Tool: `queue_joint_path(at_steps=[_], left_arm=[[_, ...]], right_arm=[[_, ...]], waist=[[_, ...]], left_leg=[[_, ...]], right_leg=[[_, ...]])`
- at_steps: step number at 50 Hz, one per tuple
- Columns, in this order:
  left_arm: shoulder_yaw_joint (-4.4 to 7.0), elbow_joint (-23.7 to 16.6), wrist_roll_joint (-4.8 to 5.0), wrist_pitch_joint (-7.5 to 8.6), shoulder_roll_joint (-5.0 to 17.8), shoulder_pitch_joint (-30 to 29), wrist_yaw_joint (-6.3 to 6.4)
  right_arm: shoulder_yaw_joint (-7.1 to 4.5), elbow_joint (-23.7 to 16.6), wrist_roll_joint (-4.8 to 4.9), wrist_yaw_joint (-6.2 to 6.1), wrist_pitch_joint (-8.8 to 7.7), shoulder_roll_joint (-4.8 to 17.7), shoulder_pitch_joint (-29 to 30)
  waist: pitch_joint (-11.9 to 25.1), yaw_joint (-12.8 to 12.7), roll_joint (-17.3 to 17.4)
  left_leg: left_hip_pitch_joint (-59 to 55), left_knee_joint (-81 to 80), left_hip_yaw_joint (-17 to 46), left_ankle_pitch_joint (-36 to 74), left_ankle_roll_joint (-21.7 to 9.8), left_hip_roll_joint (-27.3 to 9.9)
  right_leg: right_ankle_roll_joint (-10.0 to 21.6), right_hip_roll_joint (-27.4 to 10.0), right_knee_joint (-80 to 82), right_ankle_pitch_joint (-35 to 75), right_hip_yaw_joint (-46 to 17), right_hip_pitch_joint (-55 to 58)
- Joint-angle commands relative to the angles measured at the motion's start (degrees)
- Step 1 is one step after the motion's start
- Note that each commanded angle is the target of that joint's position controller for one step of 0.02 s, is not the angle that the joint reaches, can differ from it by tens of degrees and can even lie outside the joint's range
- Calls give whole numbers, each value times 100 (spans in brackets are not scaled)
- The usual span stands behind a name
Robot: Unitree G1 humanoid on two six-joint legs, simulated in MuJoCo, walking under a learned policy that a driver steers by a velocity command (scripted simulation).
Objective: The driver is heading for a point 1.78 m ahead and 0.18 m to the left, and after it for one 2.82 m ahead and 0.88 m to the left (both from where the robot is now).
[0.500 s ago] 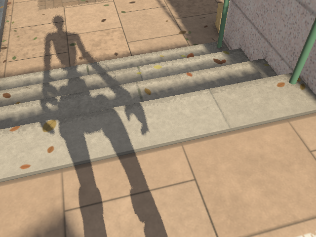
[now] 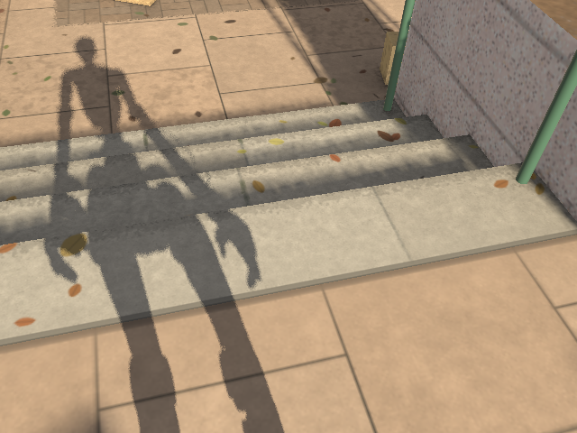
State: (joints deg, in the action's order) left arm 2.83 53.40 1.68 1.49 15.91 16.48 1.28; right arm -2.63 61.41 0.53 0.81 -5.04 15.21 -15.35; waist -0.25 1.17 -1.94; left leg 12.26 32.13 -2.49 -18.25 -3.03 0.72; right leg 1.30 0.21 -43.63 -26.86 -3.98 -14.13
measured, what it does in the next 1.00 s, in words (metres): walks ahead: right foot, then left foot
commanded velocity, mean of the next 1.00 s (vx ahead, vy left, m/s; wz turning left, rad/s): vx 0.46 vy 0.00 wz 0.00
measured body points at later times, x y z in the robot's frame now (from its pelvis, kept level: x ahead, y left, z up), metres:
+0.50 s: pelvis +0.25 -0.05 -0.01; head +0.28 -0.05 +0.44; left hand +0.45 +0.20 -0.10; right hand +0.20 -0.31 -0.15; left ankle +0.05 +0.09 -0.65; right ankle +0.34 -0.13 -0.73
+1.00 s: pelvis +0.54 +0.00 -0.01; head +0.58 +0.02 +0.44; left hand +0.51 +0.28 -0.15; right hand +0.75 -0.24 -0.10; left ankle +0.65 +0.10 -0.73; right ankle +0.36 -0.13 -0.69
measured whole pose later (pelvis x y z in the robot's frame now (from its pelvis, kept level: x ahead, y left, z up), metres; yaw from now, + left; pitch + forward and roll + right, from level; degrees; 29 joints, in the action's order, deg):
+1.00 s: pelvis +0.54 +0.00 -0.01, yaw +0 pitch +2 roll -1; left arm 2.6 57.2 0.6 3.3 15.8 21.3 0.2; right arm -2.4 46.7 0.5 2.1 -6.0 14.5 -2.0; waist -2.1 -2.9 -0.3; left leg 28.3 32.5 -2.5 -6.3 -3.3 -0.6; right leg 1.1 0.0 -43.4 -27.3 -0.5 -5.1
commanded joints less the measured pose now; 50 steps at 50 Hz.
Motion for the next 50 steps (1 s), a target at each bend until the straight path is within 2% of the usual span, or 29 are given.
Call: queue_joint_path(at_steps=[1, 3, 5, 7, 10, 13, 15, 17, 18, 19, 20, 21, 22, 23, 24, 25, 26, 27, 29, 31, 35, 38, 42, 45, 46, 47, 48, 49, 50], left_arm=[[100, -749, 171, 339, 569, -812, -38], [155, -648, 21, 402, 604, -836, -73], [169, -674, -60, 408, 508, -1010, -150], [124, -766, -71, 381, 302, -1239, -196], [17, -1021, -43, 374, 82, -1888, -238], [-29, -1196, 1, 383, 100, -2371, -311], [-36, -1300, 21, 401, 158, -2562, -370], [-5, -1355, 17, 429, 293, -2549, -421], [46, -1330, 7, 439, 417, -2364, -429], [123, -1242, -6, 435, 576, -1976, -412], [251, -983, 2, 416, 781, -1099, -369], [365, -685, 0, 379, 1007, -39, -298], [483, -503, -164, 342, 1520, 761, -256], [371, -428, -128, 330, 1224, 779, -290], [250, -468, -76, 362, 881, 230, -305], [188, -559, -89, 390, 677, -255, -305], [147, -582, -139, 436, 546, -619, -337], [101, -595, -194, 489, 379, -826, -360], [89, -508, -194, 526, 340, -869, -387], [109, -378, -174, 560, 473, -702, -345], [145, -210, -163, 514, 688, -266, -179], [158, -80, -105, 477, 798, 118, -122], [179, 154, -46, 355, 830, 601, -103], [229, 189, -45, 233, 937, 579, -76], [240, 158, -53, 196, 987, 467, -72], [202, 124, -80, 151, 898, 384, -69], [97, -8, -169, 153, 690, 452, -57], [-125, -35, -176, 281, -80, 1223, -133], [-48, 50, -78, 427, 333, 999, -150]], right_arm=[[-98, -54, -33, 36, -177, 869, -690], [-48, -203, 5, 51, -186, 750, -444], [41, -166, -42, 26, -128, 487, -719], [47, -134, -56, -46, -67, 554, -968], [36, -207, -71, -139, 5, 716, -1013], [13, -179, -33, -168, 21, 788, -1244], [-11, -146, 16, -173, 40, 784, -1332], [-63, -168, 45, -179, 73, 845, -1271], [-95, -210, 35, -181, 91, 913, -1181], [-134, -252, 15, -184, 121, 999, -1100], [-136, -297, -18, -186, 174, 983, -1003], [-95, -389, -68, -189, 197, 898, -962], [83, -537, -105, -133, 122, 236, -1548], [146, -448, -1, -92, -41, 76, -1601], [-23, -664, 168, -54, -170, 656, -1006], [-58, -807, 254, -61, -235, 791, -530], [-70, -844, 207, -102, -241, 703, -348], [-118, -817, 123, -138, -176, 656, -402], [-97, -787, 69, -146, -21, 378, -620], [-111, -929, 33, -165, 67, 371, -367], [-117, -1305, -49, -136, 29, 399, 596], [-40, -1504, -16, -58, -33, 259, 1295], [-7, -1779, 45, 70, -67, 316, 1878], [-63, -1865, 62, 153, -107, 518, 1747], [-132, -1791, 62, 153, -118, 664, 1365], [-271, -1530, 58, 129, -122, 892, 501], [-405, -1283, -15, 78, -111, 1292, -573], [-529, -1117, -48, 81, -66, 1775, -1094], [-357, -1162, -8, 100, -62, 1210, -1076]], waist=[[-797, 240, 977], [-753, 142, 741], [-537, 215, 796], [-456, 279, 745], [-595, 392, 664], [-795, 495, 747], [-903, 448, 756], [-822, 267, 763], [-630, 93, 817], [-283, -155, 930], [271, -619, 948], [926, -1076, 856], [1928, -887, -445], [2460, -817, -1188], [1385, -752, -870], [656, -589, -485], [242, -366, -61], [121, -148, -98], [56, 66, -206], [-158, 104, -174], [-385, -130, -31], [-429, -392, 5], [-513, -550, -2], [-322, -325, -158], [-77, -83, -246], [453, 348, -196], [1326, 697, 200], [2144, 390, 1655], [2240, 554, 1426]], left_leg=[[-1613, -2437, 3746, -1891, -1178, -2178], [-1672, -2456, 2674, -711, -773, -1738], [-1708, -2458, 1840, 698, -619, -1393], [-1754, -2437, 1392, 1767, -675, -1285], [-1314, -2580, 951, 2070, -661, -1150], [-1105, -2741, 782, 1943, -699, -1215], [-1336, -2681, 742, 2134, -696, -1383], [-1701, -2417, 678, 2767, -612, -1552], [-1840, -2124, 621, 3629, -548, -1589], [-1927, -1621, 550, 4765, -487, -1583], [-1778, -637, 376, 5587, -370, -1405], [-869, 683, 293, 5045, -206, -1183], [1342, 2966, 109, 2409, 120, -326], [2175, 4237, 805, -1281, 157, 271], [2765, 4697, 1029, -1121, 30, -108], [2792, 4577, 835, -635, -64, -410], [2566, 4182, 728, -166, -58, -665], [2195, 3846, 753, 112, -53, -865], [1784, 3530, 733, 253, 15, -980], [2004, 3111, 651, 501, 138, -1045], [2567, 1567, 547, 1847, 332, -1010], [2247, 494, 281, 2576, 342, -750], [2479, -112, 334, 2317, 221, -618], [2142, -330, 275, 1593, -1, -466], [1561, -390, 118, 1405, -107, -292], [414, -482, -40, 1482, -277, -116], [-1347, -237, 741, 1662, -620, -849], [-3510, -714, 3487, 460, -1581, -2212], [-3558, -1414, 4429, -30, -1544, -2302]], right_leg=[[187, -242, -2073, 70, -299, -3386], [212, -554, -1809, 1018, -62, -3399], [100, -636, -1413, 1580, 164, -3087], [-64, -598, -994, 1874, 367, -3063], [-208, -463, 150, 2451, 563, -2661], [-186, -312, 885, 2876, 701, -2239], [-63, -296, 1165, 2891, 628, -2205], [121, -259, 1370, 2702, 574, -2050], [223, -157, 1406, 2567, 617, -1704], [339, 17, 1347, 2409, 731, -1113], [511, 193, 1363, 2382, 848, -23], [734, -133, 1225, 2354, 489, 1605], [1524, -1659, 1384, 1230, -1960, 3894], [1899, -2329, 2614, 357, -4077, 4091], [1576, -2089, 2855, 79, -3501, 3228], [1386, -1881, 2983, 522, -2577, 2256], [1275, -1652, 3173, 1185, -1908, 1367], [1165, -1405, 3307, 1667, -1401, 833], [1218, -1252, 3596, 1930, -982, 265], [1301, -1209, 3815, 2121, -677, 17], [1205, -1071, 3925, 2474, -267, 265], [1061, -964, 3910, 2537, 40, 399], [1011, -1304, 3543, 2717, -17, 1337], [861, -1544, 3009, 3617, -93, 1902], [784, -1471, 2531, 4529, -7, 1931], [644, -1186, 1517, 5216, 217, 1728], [450, -863, -101, 4241, 468, 713], [11, 223, -2306, 1100, 588, -1721], [97, 225, -3023, -610, -292, -2410]])
Keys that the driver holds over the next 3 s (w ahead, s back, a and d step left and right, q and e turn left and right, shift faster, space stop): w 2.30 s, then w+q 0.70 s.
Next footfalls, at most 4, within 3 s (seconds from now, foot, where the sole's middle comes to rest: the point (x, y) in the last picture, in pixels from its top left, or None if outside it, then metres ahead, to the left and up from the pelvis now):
0.42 right None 0.38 -0.14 -0.77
0.96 left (240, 368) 0.69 0.10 -0.77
1.50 right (325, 269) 1.00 -0.13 -0.77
2.02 left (246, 214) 1.21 0.10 -0.77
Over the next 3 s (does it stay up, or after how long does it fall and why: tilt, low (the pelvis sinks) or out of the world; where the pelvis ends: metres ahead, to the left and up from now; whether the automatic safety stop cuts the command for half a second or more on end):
stays up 1.58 -0.01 -0.19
